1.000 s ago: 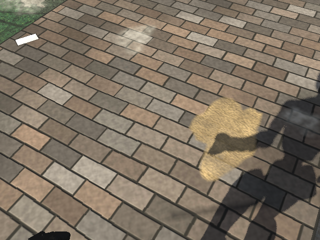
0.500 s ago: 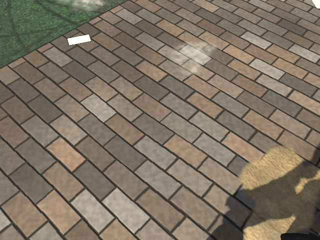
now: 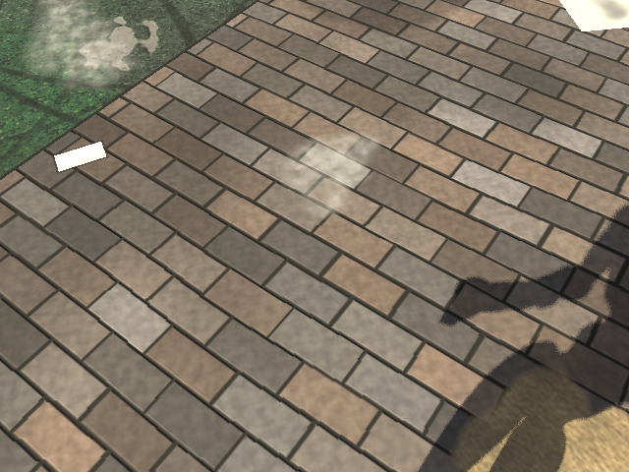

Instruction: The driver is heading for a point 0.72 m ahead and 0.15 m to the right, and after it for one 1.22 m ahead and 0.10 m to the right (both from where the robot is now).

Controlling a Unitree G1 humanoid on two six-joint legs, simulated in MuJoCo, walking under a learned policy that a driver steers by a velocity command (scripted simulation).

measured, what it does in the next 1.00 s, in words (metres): walks ahead, turning right: left foot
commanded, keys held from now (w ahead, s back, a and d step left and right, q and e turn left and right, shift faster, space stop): w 0.42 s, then w+e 0.58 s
